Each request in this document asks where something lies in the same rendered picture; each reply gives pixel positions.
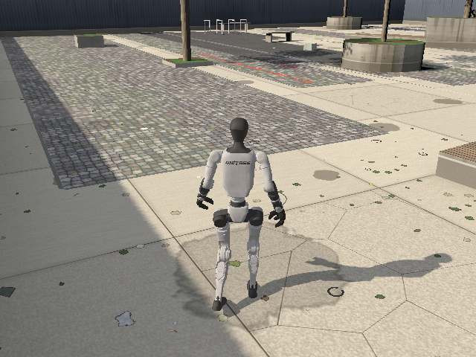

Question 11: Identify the robot right hand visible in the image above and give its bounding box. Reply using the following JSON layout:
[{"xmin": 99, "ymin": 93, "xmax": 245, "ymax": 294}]
[{"xmin": 268, "ymin": 209, "xmax": 286, "ymax": 227}]

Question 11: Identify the robot left hand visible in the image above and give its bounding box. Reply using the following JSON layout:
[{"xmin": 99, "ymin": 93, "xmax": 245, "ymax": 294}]
[{"xmin": 196, "ymin": 197, "xmax": 213, "ymax": 210}]

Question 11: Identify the right robot forearm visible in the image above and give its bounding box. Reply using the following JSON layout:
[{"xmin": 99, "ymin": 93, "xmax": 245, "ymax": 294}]
[{"xmin": 268, "ymin": 181, "xmax": 283, "ymax": 213}]

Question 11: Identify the right robot foot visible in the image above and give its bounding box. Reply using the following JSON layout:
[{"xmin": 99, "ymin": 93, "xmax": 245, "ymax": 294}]
[{"xmin": 247, "ymin": 280, "xmax": 257, "ymax": 298}]

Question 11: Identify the left robot forearm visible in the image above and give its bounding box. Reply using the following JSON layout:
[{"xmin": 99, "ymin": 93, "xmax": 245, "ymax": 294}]
[{"xmin": 197, "ymin": 178, "xmax": 210, "ymax": 201}]

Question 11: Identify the right robot upper arm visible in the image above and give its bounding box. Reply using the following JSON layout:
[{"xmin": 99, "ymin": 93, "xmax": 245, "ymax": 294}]
[{"xmin": 254, "ymin": 150, "xmax": 274, "ymax": 193}]

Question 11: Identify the left robot upper arm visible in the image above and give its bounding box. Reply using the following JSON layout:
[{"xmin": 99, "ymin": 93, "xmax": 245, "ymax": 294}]
[{"xmin": 202, "ymin": 149, "xmax": 223, "ymax": 189}]

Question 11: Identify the humanoid robot torso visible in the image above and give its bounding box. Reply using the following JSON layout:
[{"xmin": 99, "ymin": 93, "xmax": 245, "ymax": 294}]
[{"xmin": 221, "ymin": 146, "xmax": 256, "ymax": 223}]

